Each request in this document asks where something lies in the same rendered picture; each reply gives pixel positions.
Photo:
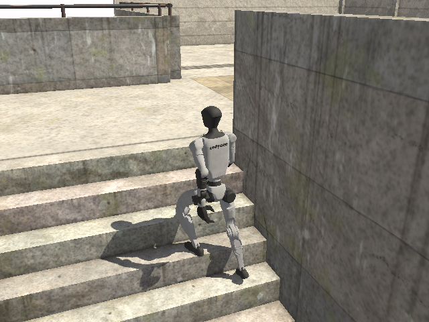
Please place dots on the stairs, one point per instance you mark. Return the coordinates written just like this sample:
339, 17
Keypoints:
99, 240

